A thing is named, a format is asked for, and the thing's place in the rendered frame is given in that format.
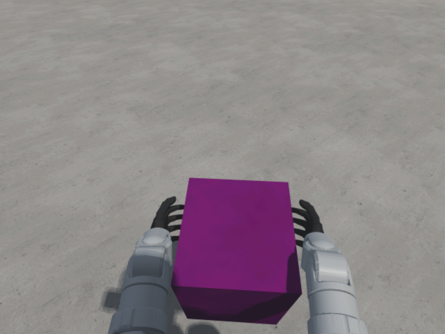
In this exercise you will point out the left robot hand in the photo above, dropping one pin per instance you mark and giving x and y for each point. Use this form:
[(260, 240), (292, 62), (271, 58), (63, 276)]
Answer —
[(162, 219)]

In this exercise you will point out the robot left forearm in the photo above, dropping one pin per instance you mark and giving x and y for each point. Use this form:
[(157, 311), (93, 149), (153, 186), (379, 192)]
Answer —
[(145, 288)]

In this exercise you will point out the right robot hand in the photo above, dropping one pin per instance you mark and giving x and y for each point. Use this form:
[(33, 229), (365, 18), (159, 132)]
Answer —
[(312, 223)]

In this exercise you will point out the carton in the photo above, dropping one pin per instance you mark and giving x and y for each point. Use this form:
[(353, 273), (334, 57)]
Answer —
[(236, 256)]

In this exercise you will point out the robot right forearm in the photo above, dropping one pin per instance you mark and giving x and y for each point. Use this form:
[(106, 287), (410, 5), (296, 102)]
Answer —
[(330, 290)]

